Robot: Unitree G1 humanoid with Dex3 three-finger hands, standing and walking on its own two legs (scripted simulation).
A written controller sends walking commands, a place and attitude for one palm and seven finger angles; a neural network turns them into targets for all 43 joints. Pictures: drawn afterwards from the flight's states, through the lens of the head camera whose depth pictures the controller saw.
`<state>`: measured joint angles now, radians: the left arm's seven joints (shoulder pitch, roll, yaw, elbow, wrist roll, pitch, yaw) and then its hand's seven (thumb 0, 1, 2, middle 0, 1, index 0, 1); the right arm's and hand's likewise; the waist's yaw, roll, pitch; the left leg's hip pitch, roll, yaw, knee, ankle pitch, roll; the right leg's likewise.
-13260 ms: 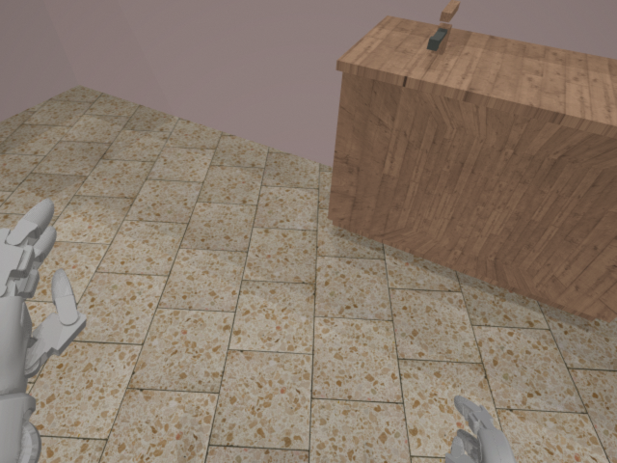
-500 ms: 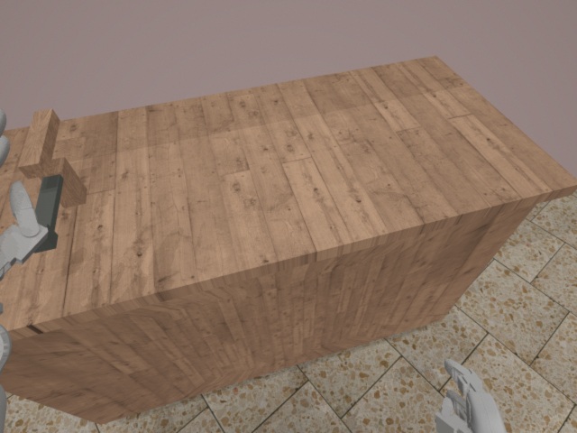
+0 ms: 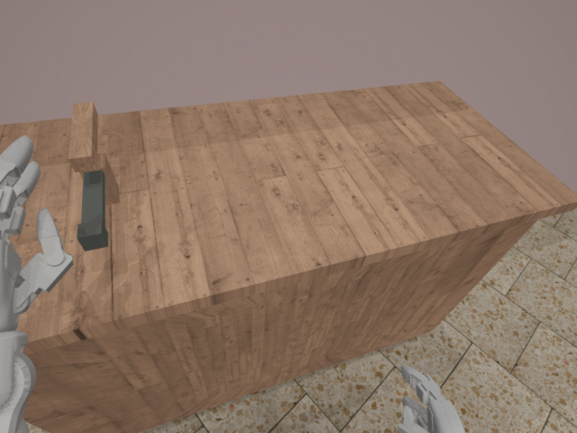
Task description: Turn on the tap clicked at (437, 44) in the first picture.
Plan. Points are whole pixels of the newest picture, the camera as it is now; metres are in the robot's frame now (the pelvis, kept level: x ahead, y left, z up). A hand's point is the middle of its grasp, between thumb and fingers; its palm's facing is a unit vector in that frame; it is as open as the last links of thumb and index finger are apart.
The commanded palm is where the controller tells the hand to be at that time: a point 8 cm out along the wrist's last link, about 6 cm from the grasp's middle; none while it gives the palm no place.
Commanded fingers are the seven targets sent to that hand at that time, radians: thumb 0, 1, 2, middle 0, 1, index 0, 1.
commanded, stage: come to a stop and stand still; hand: left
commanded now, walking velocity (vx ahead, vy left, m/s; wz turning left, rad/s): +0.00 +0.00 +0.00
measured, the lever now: (93, 235) +0.31 +0.30 +0.10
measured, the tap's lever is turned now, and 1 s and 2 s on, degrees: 0 0 0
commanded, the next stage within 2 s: look again from close up in 0.30 s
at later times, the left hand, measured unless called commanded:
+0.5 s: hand (88, 250) +0.24 +0.25 +0.17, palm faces +0.40 -0.85 -0.34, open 7.5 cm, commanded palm +0.18 +0.28 +0.18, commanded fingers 0.00 0.90 0.90 -0.20 -0.30 -0.20 -0.30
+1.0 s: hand (136, 271) +0.22 +0.19 +0.17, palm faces +0.40 -0.85 -0.34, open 7.5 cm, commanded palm +0.16 +0.23 +0.18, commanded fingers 0.00 0.90 0.90 -0.20 -0.30 -0.20 -0.30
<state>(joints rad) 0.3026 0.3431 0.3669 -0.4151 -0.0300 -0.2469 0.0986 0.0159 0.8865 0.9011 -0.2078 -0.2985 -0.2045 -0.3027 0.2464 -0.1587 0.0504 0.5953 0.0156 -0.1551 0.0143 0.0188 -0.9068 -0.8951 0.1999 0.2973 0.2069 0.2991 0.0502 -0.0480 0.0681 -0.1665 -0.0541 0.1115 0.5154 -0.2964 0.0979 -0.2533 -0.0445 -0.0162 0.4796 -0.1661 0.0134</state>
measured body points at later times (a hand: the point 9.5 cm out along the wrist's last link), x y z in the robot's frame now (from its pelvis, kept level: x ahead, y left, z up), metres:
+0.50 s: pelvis +0.02 +0.00 +0.00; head +0.04 +0.03 +0.45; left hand +0.21 +0.29 +0.19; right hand +0.20 -0.22 -0.07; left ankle +0.00 +0.05 -0.73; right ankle +0.06 -0.15 -0.73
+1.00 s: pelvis +0.00 -0.05 +0.01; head +0.02 -0.04 +0.45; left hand +0.19 +0.23 +0.19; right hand +0.18 -0.28 -0.07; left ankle +0.00 +0.04 -0.73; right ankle +0.06 -0.15 -0.73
